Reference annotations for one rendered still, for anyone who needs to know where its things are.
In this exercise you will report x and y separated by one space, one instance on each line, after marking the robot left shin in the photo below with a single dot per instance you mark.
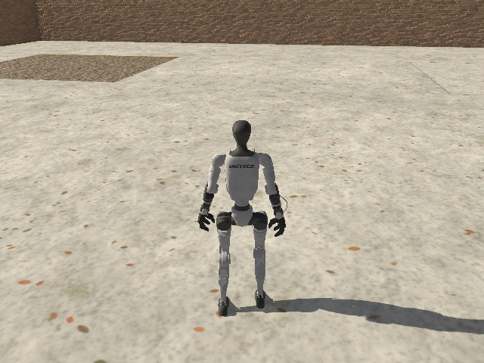
223 276

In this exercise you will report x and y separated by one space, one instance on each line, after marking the right robot hand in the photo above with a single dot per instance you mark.
281 225

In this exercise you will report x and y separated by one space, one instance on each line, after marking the robot right upper arm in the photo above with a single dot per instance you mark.
269 173

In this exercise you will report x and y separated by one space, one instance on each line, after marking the robot left upper arm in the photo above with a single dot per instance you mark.
214 171

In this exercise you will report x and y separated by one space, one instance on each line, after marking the robot right forearm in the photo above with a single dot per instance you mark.
276 204

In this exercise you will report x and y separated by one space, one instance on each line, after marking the robot torso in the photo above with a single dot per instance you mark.
241 176

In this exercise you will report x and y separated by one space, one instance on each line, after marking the robot left forearm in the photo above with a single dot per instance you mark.
206 202

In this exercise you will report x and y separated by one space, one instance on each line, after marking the left robot hand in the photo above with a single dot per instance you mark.
202 220

